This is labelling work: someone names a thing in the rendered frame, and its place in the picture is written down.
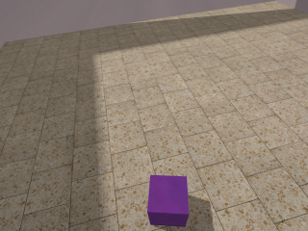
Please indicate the carton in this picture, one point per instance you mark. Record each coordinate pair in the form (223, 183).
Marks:
(168, 201)

